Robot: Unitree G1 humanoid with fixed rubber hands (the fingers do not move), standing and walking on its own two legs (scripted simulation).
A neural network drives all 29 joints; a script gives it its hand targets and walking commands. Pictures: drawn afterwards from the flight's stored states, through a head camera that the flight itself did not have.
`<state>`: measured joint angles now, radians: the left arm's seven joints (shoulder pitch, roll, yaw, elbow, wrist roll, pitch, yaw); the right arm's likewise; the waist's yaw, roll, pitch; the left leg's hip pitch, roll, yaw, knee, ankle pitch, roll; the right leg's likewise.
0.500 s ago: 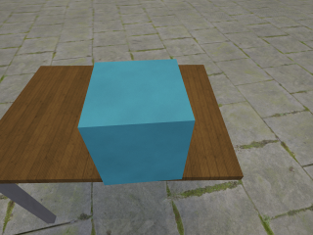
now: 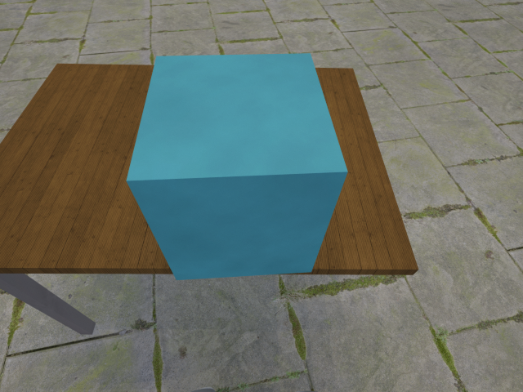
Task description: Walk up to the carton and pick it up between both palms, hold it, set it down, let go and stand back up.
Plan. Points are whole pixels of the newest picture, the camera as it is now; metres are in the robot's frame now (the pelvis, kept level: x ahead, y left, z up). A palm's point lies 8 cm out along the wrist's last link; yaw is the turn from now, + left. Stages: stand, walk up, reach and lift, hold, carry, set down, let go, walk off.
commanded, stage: reach and lift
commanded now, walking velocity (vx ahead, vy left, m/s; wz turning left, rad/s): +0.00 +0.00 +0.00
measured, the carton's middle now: (239, 172) +0.47 +0.04 +0.04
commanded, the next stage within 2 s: none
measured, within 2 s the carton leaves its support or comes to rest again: neither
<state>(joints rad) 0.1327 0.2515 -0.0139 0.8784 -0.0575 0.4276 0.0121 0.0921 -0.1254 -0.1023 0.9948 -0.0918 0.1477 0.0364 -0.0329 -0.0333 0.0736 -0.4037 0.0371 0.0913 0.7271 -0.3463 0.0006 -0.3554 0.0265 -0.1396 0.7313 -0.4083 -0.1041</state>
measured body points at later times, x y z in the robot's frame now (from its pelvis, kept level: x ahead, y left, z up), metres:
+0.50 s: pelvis -0.04 +0.01 +0.00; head +0.02 +0.01 +0.45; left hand +0.11 +0.25 -0.09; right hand +0.11 -0.22 -0.11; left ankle +0.02 +0.12 -0.71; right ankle -0.01 -0.05 -0.71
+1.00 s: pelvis -0.04 +0.00 +0.02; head -0.06 +0.02 +0.47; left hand +0.10 +0.23 -0.06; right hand +0.12 -0.19 -0.05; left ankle +0.02 +0.12 -0.71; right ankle -0.01 -0.05 -0.71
